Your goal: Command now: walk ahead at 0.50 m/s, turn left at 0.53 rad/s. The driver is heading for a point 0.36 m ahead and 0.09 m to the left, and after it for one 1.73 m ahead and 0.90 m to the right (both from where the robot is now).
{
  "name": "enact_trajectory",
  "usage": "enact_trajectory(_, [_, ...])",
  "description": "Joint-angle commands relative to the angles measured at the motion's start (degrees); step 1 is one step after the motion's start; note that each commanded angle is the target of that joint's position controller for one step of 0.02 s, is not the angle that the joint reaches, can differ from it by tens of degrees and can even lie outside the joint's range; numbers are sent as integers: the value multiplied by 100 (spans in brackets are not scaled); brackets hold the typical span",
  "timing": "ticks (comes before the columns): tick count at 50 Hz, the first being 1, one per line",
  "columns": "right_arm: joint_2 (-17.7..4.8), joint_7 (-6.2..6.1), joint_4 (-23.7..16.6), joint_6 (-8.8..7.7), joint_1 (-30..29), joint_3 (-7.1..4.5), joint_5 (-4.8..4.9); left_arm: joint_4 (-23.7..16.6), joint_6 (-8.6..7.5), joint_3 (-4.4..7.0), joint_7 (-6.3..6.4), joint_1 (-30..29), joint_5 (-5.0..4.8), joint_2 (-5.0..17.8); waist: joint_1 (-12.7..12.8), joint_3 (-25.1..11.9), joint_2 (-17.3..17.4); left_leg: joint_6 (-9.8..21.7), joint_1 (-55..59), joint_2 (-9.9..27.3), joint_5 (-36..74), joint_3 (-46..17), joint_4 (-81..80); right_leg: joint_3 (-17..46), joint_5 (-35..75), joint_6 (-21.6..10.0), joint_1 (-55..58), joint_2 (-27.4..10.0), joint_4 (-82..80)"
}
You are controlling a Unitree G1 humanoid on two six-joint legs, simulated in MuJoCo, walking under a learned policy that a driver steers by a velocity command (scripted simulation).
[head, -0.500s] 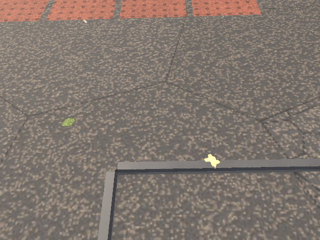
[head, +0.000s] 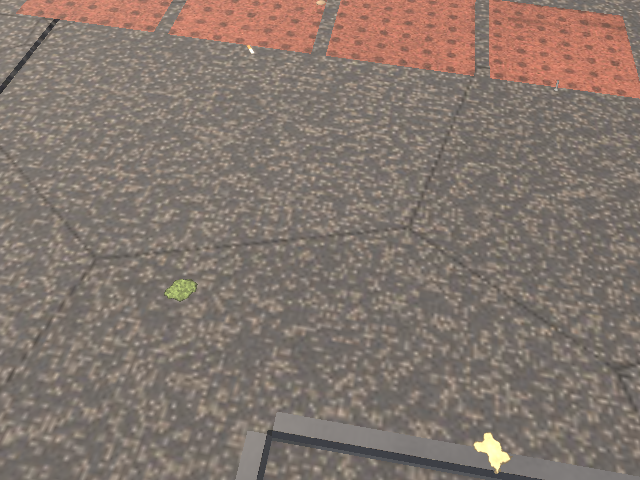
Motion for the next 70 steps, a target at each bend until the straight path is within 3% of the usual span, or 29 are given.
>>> enact_trajectory(1, [-1009, -127, -430, -98, -220, -272, 32, -399, 16, 92, 36, -114, 29, 320, 149, -279, 509, 995, -108, 1244, 1368, -1121, -921, -108, 954, 195, 73, 88, -1007])
enact_trajectory(7, [-1012, -204, -239, 18, 300, -292, 117, -655, -73, 85, -85, -1047, -121, 333, -222, -205, 704, 679, 99, 1243, 342, -1461, -528, 34, 2009, 155, 667, 477, -2679])
enact_trajectory(10, [-986, -227, -244, 66, 291, -307, 99, -667, -137, 181, -141, -913, -130, 536, -65, -223, 863, 542, 543, 1435, 275, -1995, -15, 151, 1387, -54, 930, 496, -2990])
enact_trajectory(12, [-818, -217, -306, 86, 181, -258, 79, -488, -189, 300, -105, -155, -97, 689, 370, -527, 900, 329, 430, 1139, 761, -1937, 733, -23, 1205, -325, 2059, 512, -3371])
enact_trajectory(13, [-478, -186, -411, 66, 152, -132, 25, -411, -216, 384, -58, 639, 5, 933, 746, -1264, 507, 119, -128, 801, 470, -1547, 2142, 593, 1073, -662, 3482, -220, -3221])
enact_trajectory(14, [-37, -197, -511, 3, 961, 6, 114, -205, -161, 505, -59, 1355, 118, 1464, 517, -2128, -1176, -331, -1980, -58, -1664, -685, 4143, 3057, 241, -1602, 5459, -1576, -3545])
enact_trajectory(15, [-414, -204, -354, -35, 1198, -21, 194, -41, -140, 450, -135, 1551, -40, 1116, 548, -2027, -1445, -417, -2855, 186, -2475, -759, 5077, 4402, -1133, -1851, 5481, -1863, -4070])
enact_trajectory(17, [-806, -189, -472, -49, 96, -112, 96, -116, -65, 266, -135, 978, -67, 551, 641, -663, -336, -447, -3129, 584, -1645, -526, 5446, 2940, -938, -1545, 4142, -1291, -4219])
enact_trajectory(19, [-667, -142, -633, -131, -349, -115, -49, -113, -9, 164, -130, 633, -14, 380, 382, -151, -251, -443, -2818, 938, -1099, -278, 4784, 2124, 350, -1518, 3113, -834, -4457])
enact_trajectory(26, [-48, -16, -938, -226, -1124, 151, -90, 75, 135, 259, -24, 958, -197, 750, 407, -238, -409, -684, -1953, 855, -626, 237, 2493, 1316, 1563, -1580, 2399, -549, -4703])
enact_trajectory(29, [-268, 35, -997, -280, -1463, 96, 8, 138, 223, 272, -13, 1234, -214, 855, 490, -208, -451, -719, -1212, 578, 21, 382, 1687, 1285, 1307, -1471, 2137, -515, -4685])
enact_trajectory(32, [-541, -3, -862, -313, -890, -89, -4, 125, 235, 181, 0, 1274, -231, 655, 16, -505, -502, -516, 358, 434, 143, 461, 1099, 1260, 1230, -1117, 1706, -289, -4089])
enact_trajectory(33, [-763, -74, -779, -319, -278, -196, -39, 34, 200, 122, 29, 1090, -195, 472, -356, -775, -464, -321, 1330, 836, 20, 39, 968, 1071, 1373, -848, 1238, -16, -3295])
enact_trajectory(34, [-1206, -134, -696, -243, 334, -341, -138, -180, 162, 7, 92, 1276, -246, 85, -532, -1547, 758, 308, 2739, 1986, -1542, -1617, 635, 261, 710, -437, -72, 573, -1547])
enact_trajectory(35, [-1257, -132, -545, -178, 953, -372, -134, -358, 120, -2, 110, 1147, -237, 180, -759, -1829, 1864, 847, 2997, 2829, -2916, -3603, -350, 179, -1647, -281, -908, 724, 52])
enact_trajectory(37, [-780, -178, -508, -220, 350, -205, -46, -286, 182, 167, 36, 1038, -269, 563, -357, -711, 1122, 768, 1892, 2794, -2659, -2966, -588, 287, -1161, -332, -1340, 235, 1289])
enact_trajectory(40, [-308, -137, -414, -261, -503, -91, -77, -240, 371, 176, 9, 1047, -241, 273, 174, -21, 996, 475, 472, 2300, -1143, -1296, -1017, 208, -590, -330, -648, -147, 1021])
enact_trajectory(46, [-832, -149, -238, -310, -758, -318, 10, -512, 487, 56, -152, 443, -144, 23, 285, -35, 601, 402, 58, 2075, 199, 527, -1348, -138, 692, -246, 376, -235, -1040])
enact_trajectory(51, [-1152, -71, -5, -220, -425, -449, 160, -736, 554, 139, -244, -150, -172, 353, 58, 131, 526, 237, 828, 2372, 7, 926, -1100, -519, 562, -538, 434, -70, -1844])
enact_trajectory(53, [-1251, -59, 24, -147, -520, -466, 209, -668, 553, 263, -237, 312, -122, 526, 429, -129, 452, 33, 800, 2213, 1277, 1299, -56, -949, 466, -785, 1364, 343, -2267])
enact_trajectory(54, [-1047, -64, 35, -122, -412, -393, 164, -381, 562, 469, -200, 1214, -149, 864, 809, -625, 230, -156, 463, 1882, 2129, 1613, 1292, -1034, 503, -968, 2607, 710, -2372])
enact_trajectory(55, [-707, -85, -108, -116, -343, -252, -54, -220, 587, 692, -100, 2139, -227, 1528, 1102, -981, -908, -552, -818, 1471, 598, 1830, 3459, 502, 508, -1381, 3873, -130, -2840])
enact_trajectory(56, [-183, -91, -449, -229, -40, -63, -162, -471, 477, 667, -118, 1808, -196, 2004, 495, -1520, -2041, -801, -2801, 435, -2587, 768, 5085, 3856, -1414, -2339, 4915, -1180, -4025])
enact_trajectory(57, [-785, -47, -424, -351, -543, -164, 88, -629, 322, 508, -193, 1654, -199, 1432, 828, -1499, -979, -670, -3335, 642, -2262, -36, 5610, 4173, -1807, -2239, 4796, -1400, -4599])
enact_trajectory(58, [-939, -9, -493, -436, -796, -201, 210, -602, 224, 410, -212, 1500, -153, 1160, 765, -1005, -720, -476, -3639, 889, -1724, -12, 5517, 3509, -1391, -2065, 4448, -1317, -4464])
enact_trajectory(59, [-852, -45, -419, -488, -803, -173, 101, -628, 196, 361, -209, 1252, -137, 1014, 599, -821, -301, -407, -3394, 1123, -1259, -43, 5128, 2888, -693, -1900, 3932, -1078, -4301])
enact_trajectory(60, [-841, -83, -372, -503, -797, -189, -40, -677, 210, 311, -180, 943, -110, 871, 417, -650, -181, -426, -3042, 1267, -924, -71, 4643, 2345, 50, -1782, 3411, -854, -4261])
enact_trajectory(64, [-701, -46, -330, -338, -891, -177, -110, -721, 172, 267, -57, 818, -92, 793, 223, -528, -85, -650, -2549, 1167, -246, 17, 3681, 1621, 1538, -1834, 2804, -543, -4548])
enact_trajectory(70, [-398, 43, -598, -345, -2063, -24, -54, -395, 209, 329, 101, 1252, -187, 897, 554, -106, -259, -867, -2159, 742, 1414, 84, 1400, 1130, 1439, -1514, 2444, -175, -4590])
Velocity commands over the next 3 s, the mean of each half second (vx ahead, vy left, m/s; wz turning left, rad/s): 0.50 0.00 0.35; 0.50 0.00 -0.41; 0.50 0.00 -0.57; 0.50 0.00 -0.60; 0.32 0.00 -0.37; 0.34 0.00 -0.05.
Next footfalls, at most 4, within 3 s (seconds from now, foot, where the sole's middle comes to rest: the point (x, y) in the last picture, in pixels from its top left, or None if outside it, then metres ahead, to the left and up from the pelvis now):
0.26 right None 0.33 -0.14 -0.78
0.64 left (238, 460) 0.49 0.14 -0.75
1.08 right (386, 368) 0.69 -0.17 -0.75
1.60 left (340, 239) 1.05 -0.09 -0.75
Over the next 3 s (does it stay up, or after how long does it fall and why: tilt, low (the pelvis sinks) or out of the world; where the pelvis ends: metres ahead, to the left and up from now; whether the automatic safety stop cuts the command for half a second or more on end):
stays up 1.26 -0.57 0.02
